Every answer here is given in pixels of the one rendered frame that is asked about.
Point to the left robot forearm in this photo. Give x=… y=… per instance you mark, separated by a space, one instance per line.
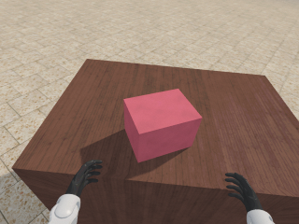
x=65 y=211

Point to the robot left hand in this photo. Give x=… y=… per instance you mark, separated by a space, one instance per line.
x=80 y=180

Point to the robot right hand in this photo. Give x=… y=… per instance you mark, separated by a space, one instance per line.
x=247 y=195

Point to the right robot forearm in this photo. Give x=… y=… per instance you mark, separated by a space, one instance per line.
x=258 y=216

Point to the carton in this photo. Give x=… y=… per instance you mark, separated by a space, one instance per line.
x=160 y=123

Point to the pedestal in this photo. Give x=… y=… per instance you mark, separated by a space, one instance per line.
x=246 y=128

